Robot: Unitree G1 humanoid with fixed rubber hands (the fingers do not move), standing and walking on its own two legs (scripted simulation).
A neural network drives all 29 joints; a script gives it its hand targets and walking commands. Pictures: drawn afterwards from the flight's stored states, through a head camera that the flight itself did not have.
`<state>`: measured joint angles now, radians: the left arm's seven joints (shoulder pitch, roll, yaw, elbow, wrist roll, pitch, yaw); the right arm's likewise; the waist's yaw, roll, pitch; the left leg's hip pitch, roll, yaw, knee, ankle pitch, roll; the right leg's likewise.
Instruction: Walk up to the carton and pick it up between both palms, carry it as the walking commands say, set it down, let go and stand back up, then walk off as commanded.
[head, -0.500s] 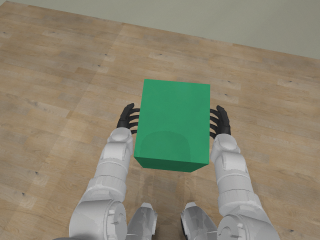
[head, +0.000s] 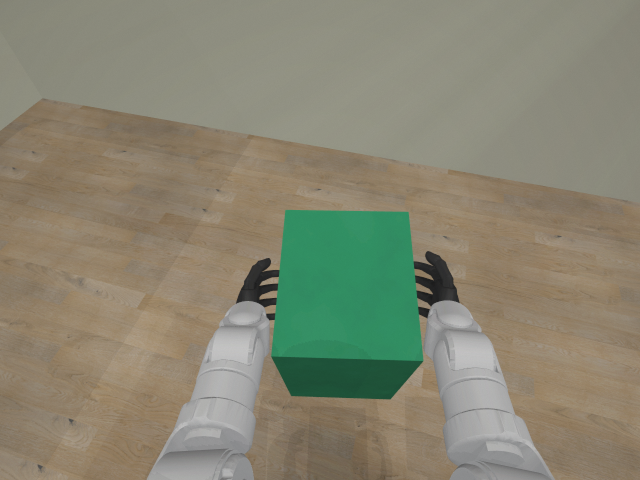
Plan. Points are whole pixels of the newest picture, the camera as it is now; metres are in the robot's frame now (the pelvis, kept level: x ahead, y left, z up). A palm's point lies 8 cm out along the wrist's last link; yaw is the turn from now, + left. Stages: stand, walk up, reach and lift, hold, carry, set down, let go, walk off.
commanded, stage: reach and lift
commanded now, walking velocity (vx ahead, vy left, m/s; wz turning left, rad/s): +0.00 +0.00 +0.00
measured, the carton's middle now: (343, 314) +0.35 -0.02 -0.06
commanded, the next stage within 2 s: hold in 1.88 s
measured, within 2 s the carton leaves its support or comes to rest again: neither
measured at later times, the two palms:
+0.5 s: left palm (237, 310) +0.30 +0.11 +0.07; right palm (462, 310) +0.28 -0.14 +0.08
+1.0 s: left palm (227, 312) +0.31 +0.13 +0.05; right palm (443, 295) +0.30 -0.13 +0.07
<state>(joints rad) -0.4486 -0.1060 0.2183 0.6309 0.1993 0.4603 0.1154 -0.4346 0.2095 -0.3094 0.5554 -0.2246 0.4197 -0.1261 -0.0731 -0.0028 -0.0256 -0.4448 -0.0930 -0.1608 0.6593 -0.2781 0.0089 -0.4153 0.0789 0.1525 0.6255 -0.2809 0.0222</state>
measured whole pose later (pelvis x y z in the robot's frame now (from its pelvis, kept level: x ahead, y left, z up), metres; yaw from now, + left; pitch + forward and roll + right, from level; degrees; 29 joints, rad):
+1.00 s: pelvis -0.03 +0.00 +0.01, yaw +1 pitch -7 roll -1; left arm -0.57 -0.09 0.31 0.63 0.24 0.72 0.08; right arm -0.62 0.22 -0.40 0.67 -0.33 0.63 -0.11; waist -0.05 -0.04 0.04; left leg -0.23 -0.05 -0.11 0.57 -0.22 0.00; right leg -0.20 0.05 0.11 0.55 -0.23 0.02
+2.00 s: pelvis -0.03 -0.02 +0.00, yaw +2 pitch -11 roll -1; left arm -0.47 -0.10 0.24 0.55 0.24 0.78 0.08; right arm -0.52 0.24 -0.37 0.58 -0.32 0.68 -0.10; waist -0.03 0.00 0.02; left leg -0.17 -0.04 -0.14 0.59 -0.24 -0.02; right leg -0.13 0.06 0.09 0.56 -0.24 0.00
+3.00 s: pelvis -0.05 -0.05 +0.00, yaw -3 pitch +2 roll -1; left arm -0.37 -0.10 0.11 0.05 0.06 0.95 0.17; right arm -0.39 0.19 -0.15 0.05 -0.16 0.85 -0.14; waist 0.06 0.06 0.00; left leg -0.46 0.08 -0.07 0.64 -0.21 -0.07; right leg -0.38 0.05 0.02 0.63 -0.27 -0.02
